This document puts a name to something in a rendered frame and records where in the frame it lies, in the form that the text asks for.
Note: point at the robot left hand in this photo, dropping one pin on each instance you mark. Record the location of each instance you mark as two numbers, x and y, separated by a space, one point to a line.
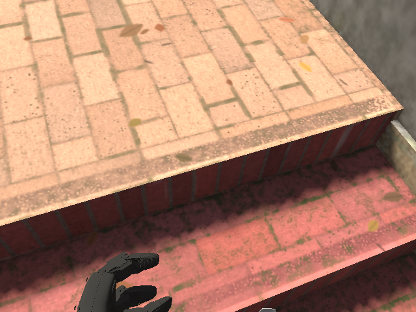
100 293

